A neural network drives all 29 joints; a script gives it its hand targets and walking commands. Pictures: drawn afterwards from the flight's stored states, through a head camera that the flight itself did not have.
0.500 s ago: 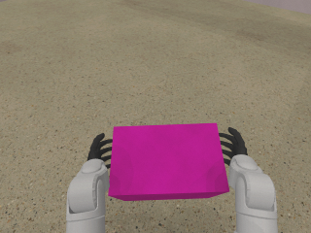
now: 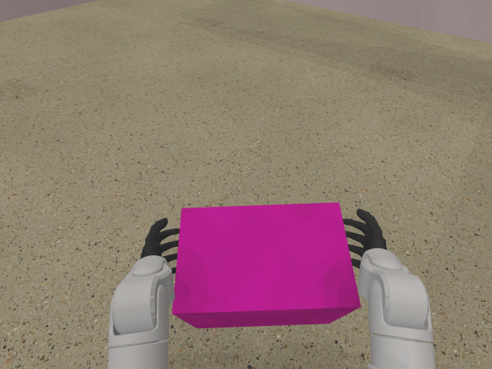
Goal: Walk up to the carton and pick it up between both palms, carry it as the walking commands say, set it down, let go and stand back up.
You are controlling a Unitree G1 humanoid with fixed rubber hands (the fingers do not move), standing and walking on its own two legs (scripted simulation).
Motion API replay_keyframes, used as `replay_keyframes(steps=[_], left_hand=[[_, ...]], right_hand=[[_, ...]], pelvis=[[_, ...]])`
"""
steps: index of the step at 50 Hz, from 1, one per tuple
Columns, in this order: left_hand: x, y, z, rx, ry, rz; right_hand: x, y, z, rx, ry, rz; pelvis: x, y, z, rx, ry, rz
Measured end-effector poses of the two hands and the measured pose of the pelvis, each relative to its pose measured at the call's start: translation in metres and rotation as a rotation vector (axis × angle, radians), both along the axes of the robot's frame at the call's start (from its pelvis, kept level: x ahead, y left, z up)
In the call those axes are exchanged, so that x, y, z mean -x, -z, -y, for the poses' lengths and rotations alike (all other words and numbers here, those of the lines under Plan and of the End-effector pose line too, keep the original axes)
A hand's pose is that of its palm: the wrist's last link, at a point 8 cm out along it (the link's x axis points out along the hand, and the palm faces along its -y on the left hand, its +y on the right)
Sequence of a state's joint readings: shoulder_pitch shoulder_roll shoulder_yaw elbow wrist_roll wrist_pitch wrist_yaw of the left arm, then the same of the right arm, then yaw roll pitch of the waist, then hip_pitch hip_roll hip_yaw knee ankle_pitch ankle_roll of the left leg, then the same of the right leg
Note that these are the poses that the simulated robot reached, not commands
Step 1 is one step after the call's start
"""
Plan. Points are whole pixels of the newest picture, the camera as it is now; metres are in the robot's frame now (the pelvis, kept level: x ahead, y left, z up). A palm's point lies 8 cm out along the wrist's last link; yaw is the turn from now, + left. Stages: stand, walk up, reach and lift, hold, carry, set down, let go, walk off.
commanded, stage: carry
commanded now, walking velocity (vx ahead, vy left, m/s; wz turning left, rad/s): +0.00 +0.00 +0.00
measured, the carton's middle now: (261, 270) +0.29 -0.01 -0.01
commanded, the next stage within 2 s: none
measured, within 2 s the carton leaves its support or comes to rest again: neither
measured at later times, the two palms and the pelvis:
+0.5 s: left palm (161, 271) +0.26 +0.15 +0.06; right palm (379, 265) +0.25 -0.18 +0.08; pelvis -0.01 -0.01 +0.00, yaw +0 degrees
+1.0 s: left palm (161, 269) +0.26 +0.15 +0.06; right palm (377, 262) +0.26 -0.18 +0.07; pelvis -0.01 -0.01 +0.00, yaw +0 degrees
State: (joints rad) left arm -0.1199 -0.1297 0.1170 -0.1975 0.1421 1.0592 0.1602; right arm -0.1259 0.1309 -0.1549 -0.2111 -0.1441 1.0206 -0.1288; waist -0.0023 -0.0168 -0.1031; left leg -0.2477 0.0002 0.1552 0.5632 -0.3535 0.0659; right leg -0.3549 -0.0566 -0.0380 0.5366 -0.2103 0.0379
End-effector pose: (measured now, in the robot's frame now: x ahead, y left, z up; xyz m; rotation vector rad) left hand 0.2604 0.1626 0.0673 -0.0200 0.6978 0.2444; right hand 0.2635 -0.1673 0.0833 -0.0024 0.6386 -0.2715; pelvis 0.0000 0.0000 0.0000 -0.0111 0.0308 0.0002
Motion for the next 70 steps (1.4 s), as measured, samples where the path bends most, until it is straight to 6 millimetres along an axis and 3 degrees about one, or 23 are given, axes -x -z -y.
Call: replay_keyframes(steps=[4,14,23,34,46,66,70], left_hand=[[-0.002,0.007,0.001,-0.001,0.008,-0.016],[0.002,-0.003,0.004,0.006,0.002,0.033],[0.006,0.003,0.008,-0.003,0.011,0.007],[-0.002,0.021,0.014,0.000,0.026,-0.028],[-0.001,0.005,0.010,0.014,0.000,0.057],[-0.011,0.027,0.007,0.011,0.008,0.008],[-0.009,0.021,0.009,0.011,0.005,0.040]], right_hand=[[-0.002,0.005,0.001,0.014,-0.006,-0.017],[0.005,-0.003,0.004,0.002,0.004,0.029],[0.010,0.005,0.009,0.003,0.001,0.001],[0.002,0.020,0.014,0.018,-0.005,-0.037],[0.000,0.005,0.010,0.004,-0.001,0.045],[-0.010,0.026,0.008,0.013,-0.012,-0.009],[-0.008,0.024,0.010,0.000,-0.008,0.020]], pelvis=[[0.001,-0.001,0.001,-0.001,0.002,-0.001],[0.007,0.000,0.003,-0.003,0.004,0.007],[0.011,-0.001,0.007,-0.006,0.007,0.013],[0.012,-0.003,0.011,-0.003,0.003,0.003],[0.008,-0.001,0.010,0.002,0.003,-0.001],[0.007,-0.001,0.008,-0.001,0.003,0.005],[0.007,0.000,0.009,0.001,0.002,0.008]])
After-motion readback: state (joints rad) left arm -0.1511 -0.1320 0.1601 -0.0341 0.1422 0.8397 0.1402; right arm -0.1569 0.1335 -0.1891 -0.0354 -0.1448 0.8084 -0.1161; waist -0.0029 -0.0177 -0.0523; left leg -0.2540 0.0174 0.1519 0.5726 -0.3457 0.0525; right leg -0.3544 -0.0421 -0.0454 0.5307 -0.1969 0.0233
